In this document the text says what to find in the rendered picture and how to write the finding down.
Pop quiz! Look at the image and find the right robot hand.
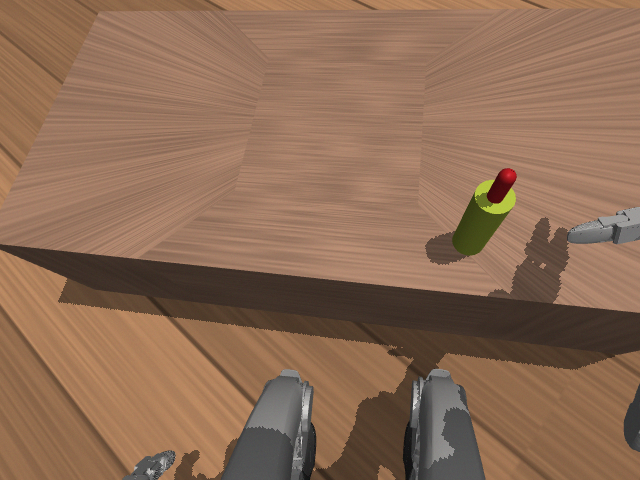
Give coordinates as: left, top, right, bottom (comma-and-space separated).
567, 207, 640, 244

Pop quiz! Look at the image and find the left robot hand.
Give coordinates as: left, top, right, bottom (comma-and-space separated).
122, 450, 176, 480

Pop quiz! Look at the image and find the bottle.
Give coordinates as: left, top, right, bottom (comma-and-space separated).
452, 168, 517, 256

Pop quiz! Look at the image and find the right robot arm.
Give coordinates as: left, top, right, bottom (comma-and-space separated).
624, 384, 640, 452

